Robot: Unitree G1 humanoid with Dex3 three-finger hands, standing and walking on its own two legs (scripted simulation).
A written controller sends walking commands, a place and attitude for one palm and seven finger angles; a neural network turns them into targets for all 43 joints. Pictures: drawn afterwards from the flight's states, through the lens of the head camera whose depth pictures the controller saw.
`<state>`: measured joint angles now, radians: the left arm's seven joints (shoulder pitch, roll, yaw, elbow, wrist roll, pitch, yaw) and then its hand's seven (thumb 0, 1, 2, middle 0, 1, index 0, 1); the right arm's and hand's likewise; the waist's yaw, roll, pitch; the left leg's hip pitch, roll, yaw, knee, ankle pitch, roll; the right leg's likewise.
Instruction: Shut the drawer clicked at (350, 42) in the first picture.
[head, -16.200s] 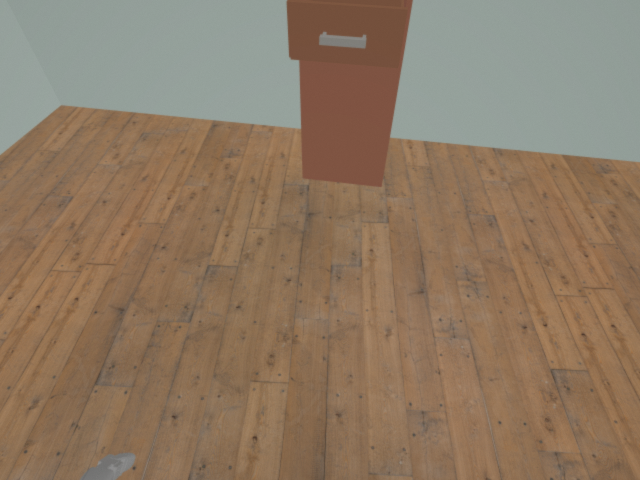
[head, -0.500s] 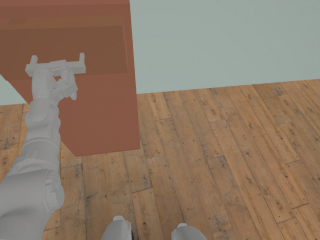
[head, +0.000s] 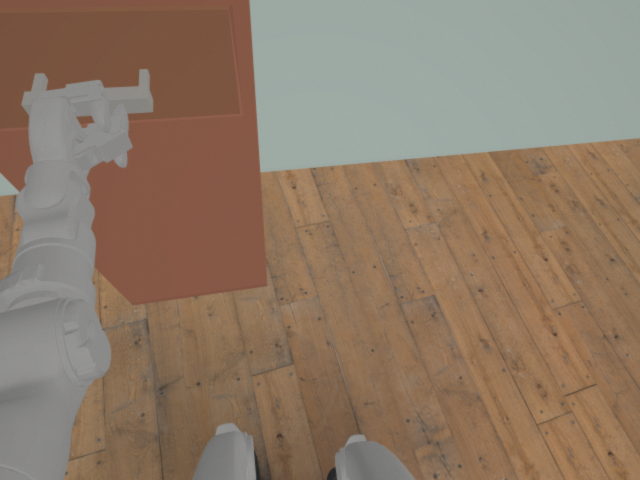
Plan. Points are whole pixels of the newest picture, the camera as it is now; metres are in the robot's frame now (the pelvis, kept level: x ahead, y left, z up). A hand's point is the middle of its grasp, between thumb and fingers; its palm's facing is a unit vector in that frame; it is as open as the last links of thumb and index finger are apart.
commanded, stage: push the drawer shut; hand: left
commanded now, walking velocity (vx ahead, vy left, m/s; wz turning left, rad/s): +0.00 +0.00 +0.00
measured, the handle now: (92, 90) +0.58 +0.24 +0.09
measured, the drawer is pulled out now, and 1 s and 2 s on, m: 0.00 0.00 0.00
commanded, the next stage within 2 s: pull the fist back off the drawer in 0.58 s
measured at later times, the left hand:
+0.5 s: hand (103, 126) +0.52 +0.22 +0.09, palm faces +0.07 -1.00 -0.02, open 3.5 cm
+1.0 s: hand (104, 126) +0.52 +0.22 +0.09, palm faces +0.10 -0.99 -0.02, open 3.5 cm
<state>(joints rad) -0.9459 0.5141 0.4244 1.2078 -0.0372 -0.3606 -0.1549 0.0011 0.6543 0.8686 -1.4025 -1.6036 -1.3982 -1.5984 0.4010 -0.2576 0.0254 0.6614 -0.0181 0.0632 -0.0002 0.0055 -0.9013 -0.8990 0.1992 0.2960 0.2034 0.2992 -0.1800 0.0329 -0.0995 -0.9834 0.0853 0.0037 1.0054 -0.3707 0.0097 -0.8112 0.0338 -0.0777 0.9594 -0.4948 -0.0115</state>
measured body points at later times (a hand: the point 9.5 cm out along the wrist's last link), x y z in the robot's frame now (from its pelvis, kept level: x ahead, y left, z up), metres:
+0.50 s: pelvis -0.04 +0.01 -0.02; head +0.11 +0.06 +0.41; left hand +0.51 +0.27 +0.10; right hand -0.07 -0.25 -0.11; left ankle +0.05 +0.11 -0.67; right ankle -0.02 -0.12 -0.67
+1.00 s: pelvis -0.04 +0.03 -0.02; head +0.10 +0.07 +0.40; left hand +0.51 +0.27 +0.10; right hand -0.07 -0.24 -0.11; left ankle +0.05 +0.11 -0.67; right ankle -0.02 -0.12 -0.67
